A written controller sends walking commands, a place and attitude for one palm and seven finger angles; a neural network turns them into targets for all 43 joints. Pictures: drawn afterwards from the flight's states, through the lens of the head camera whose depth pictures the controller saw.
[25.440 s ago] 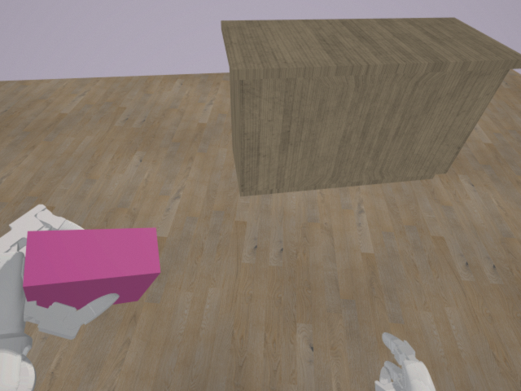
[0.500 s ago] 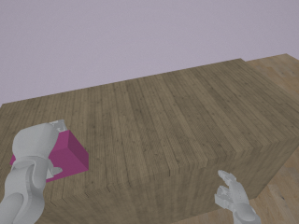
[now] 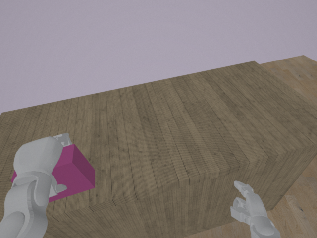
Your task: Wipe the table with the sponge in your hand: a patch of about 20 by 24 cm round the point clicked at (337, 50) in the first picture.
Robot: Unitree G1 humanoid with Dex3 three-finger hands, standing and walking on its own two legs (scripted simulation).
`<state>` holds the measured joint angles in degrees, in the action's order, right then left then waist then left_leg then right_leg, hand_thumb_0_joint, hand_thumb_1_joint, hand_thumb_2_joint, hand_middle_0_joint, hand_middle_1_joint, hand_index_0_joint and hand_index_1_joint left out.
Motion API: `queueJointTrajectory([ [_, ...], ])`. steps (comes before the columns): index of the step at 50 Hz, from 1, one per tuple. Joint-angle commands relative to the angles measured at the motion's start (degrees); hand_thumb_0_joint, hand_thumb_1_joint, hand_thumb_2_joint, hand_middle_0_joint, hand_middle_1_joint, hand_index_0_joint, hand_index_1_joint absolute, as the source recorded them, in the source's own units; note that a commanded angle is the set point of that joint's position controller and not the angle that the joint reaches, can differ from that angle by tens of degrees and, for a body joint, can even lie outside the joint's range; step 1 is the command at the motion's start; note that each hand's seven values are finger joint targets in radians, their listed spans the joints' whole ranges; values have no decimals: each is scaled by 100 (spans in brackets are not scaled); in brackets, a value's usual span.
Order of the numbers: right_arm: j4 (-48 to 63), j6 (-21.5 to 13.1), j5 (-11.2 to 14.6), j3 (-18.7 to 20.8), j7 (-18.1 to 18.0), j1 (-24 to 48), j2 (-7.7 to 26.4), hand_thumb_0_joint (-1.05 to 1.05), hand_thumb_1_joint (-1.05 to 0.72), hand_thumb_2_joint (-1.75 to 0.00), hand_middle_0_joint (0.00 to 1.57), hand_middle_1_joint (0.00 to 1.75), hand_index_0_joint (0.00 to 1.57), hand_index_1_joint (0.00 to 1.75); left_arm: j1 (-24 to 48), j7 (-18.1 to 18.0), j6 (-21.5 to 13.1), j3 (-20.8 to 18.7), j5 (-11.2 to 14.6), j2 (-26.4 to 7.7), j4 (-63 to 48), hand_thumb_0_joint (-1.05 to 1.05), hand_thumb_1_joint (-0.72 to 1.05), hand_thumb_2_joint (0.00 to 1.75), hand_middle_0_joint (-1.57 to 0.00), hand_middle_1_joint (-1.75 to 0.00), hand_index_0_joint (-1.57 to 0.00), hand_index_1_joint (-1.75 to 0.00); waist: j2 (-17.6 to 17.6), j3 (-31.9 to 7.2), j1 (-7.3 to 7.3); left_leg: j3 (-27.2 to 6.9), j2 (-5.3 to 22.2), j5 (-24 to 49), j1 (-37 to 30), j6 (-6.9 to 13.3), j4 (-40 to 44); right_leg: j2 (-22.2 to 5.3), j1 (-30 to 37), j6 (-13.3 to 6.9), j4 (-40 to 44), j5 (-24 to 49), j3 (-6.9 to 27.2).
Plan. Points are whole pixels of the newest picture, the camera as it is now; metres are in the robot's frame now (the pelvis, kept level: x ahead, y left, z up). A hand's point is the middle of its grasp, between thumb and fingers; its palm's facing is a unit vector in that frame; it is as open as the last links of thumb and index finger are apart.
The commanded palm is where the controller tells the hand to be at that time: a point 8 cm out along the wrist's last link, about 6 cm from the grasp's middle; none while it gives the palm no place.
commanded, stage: lower the sponge onto the table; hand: left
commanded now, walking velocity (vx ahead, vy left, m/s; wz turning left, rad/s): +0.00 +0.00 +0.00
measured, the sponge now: (62, 179) +0.21 +0.29 +0.06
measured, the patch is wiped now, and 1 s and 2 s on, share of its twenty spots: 0.00 0.00 0.10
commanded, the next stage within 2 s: wipe forward along the first lane in 1.14 s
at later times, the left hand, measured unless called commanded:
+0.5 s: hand (58, 174) +0.21 +0.29 +0.09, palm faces +0.00 -0.10 -1.00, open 9.8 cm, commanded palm +0.18 +0.28 +0.16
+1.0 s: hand (65, 177) +0.21 +0.28 +0.08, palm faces +0.02 -0.10 -0.99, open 9.8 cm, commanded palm +0.18 +0.27 +0.14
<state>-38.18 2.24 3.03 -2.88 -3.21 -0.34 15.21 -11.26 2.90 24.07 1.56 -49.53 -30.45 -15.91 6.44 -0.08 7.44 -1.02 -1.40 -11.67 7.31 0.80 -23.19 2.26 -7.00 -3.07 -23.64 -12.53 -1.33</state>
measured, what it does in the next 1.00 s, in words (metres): stands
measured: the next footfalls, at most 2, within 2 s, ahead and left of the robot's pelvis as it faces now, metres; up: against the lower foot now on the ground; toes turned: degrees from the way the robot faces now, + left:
none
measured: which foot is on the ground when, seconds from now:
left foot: down 0.00-1.00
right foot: down 0.00-1.00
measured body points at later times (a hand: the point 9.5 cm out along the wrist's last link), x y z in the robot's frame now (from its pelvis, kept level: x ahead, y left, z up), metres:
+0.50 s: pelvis +0.00 +0.00 +0.00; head -0.02 -0.04 +0.45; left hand +0.20 +0.29 +0.14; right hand +0.25 -0.21 -0.08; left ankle +0.01 +0.11 -0.74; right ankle +0.01 -0.09 -0.74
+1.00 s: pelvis +0.00 +0.00 +0.00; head -0.02 -0.04 +0.45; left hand +0.20 +0.28 +0.13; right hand +0.26 -0.19 -0.07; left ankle +0.01 +0.11 -0.74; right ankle +0.01 -0.09 -0.74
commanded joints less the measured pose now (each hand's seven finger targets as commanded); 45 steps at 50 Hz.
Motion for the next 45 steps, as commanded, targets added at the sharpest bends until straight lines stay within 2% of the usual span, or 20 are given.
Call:
queueJointTrajectory([
  [1, 1096, -363, -49, 142, -41, 1330, 477, 0, -90, -90, 20, 30, 20, 30, 1168, -200, -188, -722, -240, -1162, -1153, 0, 10, 130, -120, -160, -120, -160, -371, -847, -25, -487, -23, 1030, -219, 153, 169, -181, 64, -119, 479, 585, 767],
  [3, 1079, -389, -30, 129, -66, 1443, 503, 0, -90, -90, 20, 30, 20, 30, 1468, -267, -253, -948, -259, -1426, -1233, 0, 10, 130, -120, -160, -120, -160, -199, -797, -22, -500, -24, 832, -246, 152, 196, -117, -11, -178, 535, 360, 950],
  [4, 1096, -395, -52, 148, -81, 1305, 461, 0, -90, -90, 20, 30, 20, 30, 1446, -278, -290, -733, -269, -1156, -1134, 0, 10, 130, -120, -160, -120, -160, -217, -888, -35, -450, -32, 866, -227, 172, 155, -148, 43, -155, 505, 395, 784],
  [7, 1041, -351, -56, 171, -78, 1255, 496, 0, -90, -90, 20, 30, 20, 30, 1391, -373, -340, -917, -303, -1299, -958, 0, 10, 130, -120, -160, -120, -160, -326, -886, -11, -449, -45, 939, -192, 135, 166, -177, 90, -135, 514, 518, 833],
  [8, 1027, -398, -42, 161, -89, 1392, 522, 0, -90, -90, 20, 30, 20, 30, 1440, -432, -347, -1244, -283, -1653, -1015, 0, 10, 130, -120, -160, -120, -160, -191, -868, 36, -471, -43, 870, -223, 146, 162, -124, 73, -199, 532, 426, 1019],
  [9, 1060, -405, -62, 159, -81, 1304, 479, 0, -90, -90, 20, 30, 20, 30, 1310, -439, -334, -1040, -265, -1369, -923, 0, 10, 130, -120, -160, -120, -160, -214, -988, 38, -434, -68, 961, -174, 154, 131, -159, 202, -168, 473, 539, 833],
  [13, 1027, -410, -27, 160, -70, 1403, 523, 0, -90, -90, 20, 30, 20, 30, 1344, -451, -312, -1109, -219, -1457, -869, 0, 10, 130, -120, -160, -120, -160, -72, -845, 0, -440, -66, 919, -199, 133, 139, -139, 74, -187, 521, 544, 976],
  [17, 1040, -396, -47, 189, -84, 1249, 522, 0, -90, -90, 20, 30, 20, 30, 1155, -374, -375, -852, -194, -1204, -752, 0, 10, 130, -120, -160, -120, -160, -235, -848, -61, -413, -71, 897, -150, 150, 97, -201, 56, -99, 513, 587, 813],
  [18, 1041, -445, -31, 186, -108, 1335, 530, 0, -90, -90, 20, 30, 20, 30, 1193, -399, -406, -1098, -164, -1439, -789, 0, 10, 130, -120, -160, -120, -160, -293, -783, -33, -424, -67, 814, -168, 166, 91, -153, 2, -141, 539, 457, 965],
  [19, 1054, -452, -63, 186, -113, 1223, 519, 0, -90, -90, 20, 30, 20, 30, 1113, -384, -438, -923, -178, -1233, -704, 0, 10, 130, -120, -160, -120, -160, -276, -868, -47, -388, -71, 880, -140, 181, 49, -181, 76, -126, 488, 589, 812],
  [22, 1039, -428, -73, 222, -94, 1146, 525, 0, -90, -90, 20, 30, 20, 30, 945, -422, -584, -997, -209, -1269, -815, 0, 10, 130, -120, -160, -120, -160, -299, -889, -37, -410, -86, 1028, -150, 159, 28, -202, 103, -102, 461, 822, 813],
  [23, 1071, -488, -56, 207, -101, 1276, 525, 0, -90, -90, 20, 30, 20, 30, 1097, -470, -645, -1146, -187, -1447, -1049, 0, 10, 130, -120, -160, -120, -160, -71, -905, -16, -437, -75, 950, -217, 165, 53, -158, 63, -155, 474, 681, 936],
  [24, 1064, -486, -89, 226, -110, 1129, 495, 0, -90, -90, 20, 30, 20, 30, 1006, -494, -665, -960, -216, -1204, -923, 0, 10, 130, -120, -160, -120, -160, -104, -923, -28, -407, -76, 958, -192, 181, 35, -159, 61, -142, 461, 630, 775],
  [27, 1027, -458, -88, 272, -93, 1055, 523, 0, -90, -90, 20, 30, 20, 30, 840, -599, -709, -998, -244, -1177, -827, 0, 10, 130, -120, -160, -120, -160, -226, -921, -23, -413, -63, 1022, -166, 142, 59, -183, 72, -119, 465, 739, 798],
  [28, 1026, -501, -61, 253, -100, 1208, 529, 0, -90, -90, 20, 30, 20, 30, 1035, -660, -723, -1201, -243, -1412, -975, 0, 10, 130, -120, -160, -120, -160, -140, -855, -8, -440, -49, 931, -213, 153, 84, -124, -7, -178, 498, 569, 946],
  [29, 1048, -500, -90, 266, -104, 1107, 497, 0, -90, -90, 20, 30, 20, 30, 892, -672, -694, -929, -277, -1085, -877, 0, 10, 130, -120, -160, -120, -160, -80, -940, -1, -404, -56, 989, -193, 167, 57, -144, 36, -163, 454, 602, 758],
  [31, 1012, -493, -82, 291, -77, 1077, 513, 0, -90, -90, 20, 30, 20, 30, 846, -710, -662, -851, -289, -990, -752, 0, 10, 130, -120, -160, -120, -160, -270, -876, -17, -418, -32, 1004, -184, 132, 81, -155, -19, -141, 474, 638, 771],
  [33, 996, -474, -50, 248, -84, 1274, 554, 0, -90, -90, 20, 30, 20, 30, 973, -748, -594, -1084, -282, -1307, -790, 0, 10, 130, -120, -160, -120, -160, -163, -797, 4, -457, -50, 850, -156, 137, 157, -112, -10, -187, 512, 441, 921],
  [34, 1027, -474, -65, 257, -86, 1180, 494, 0, -90, -90, 20, 30, 20, 30, 1013, -734, -563, -739, -317, -913, -743, 0, 10, 130, -120, -160, -120, -160, -179, -837, -39, -409, -48, 885, -120, 158, 135, -130, 0, -154, 474, 458, 720],
  [45, 992, -405, -85, 263, 9, 1163, 483, 0, -90, -90, 20, 30, 20, 30, 706, -781, -486, -697, -474, -854, -642, 0, 10, 130, -120, -160, -120, -160, -268, -901, 8, -439, -22, 1101, -133, 117, 150, -97, 69, -171, 426, 699, 730],
])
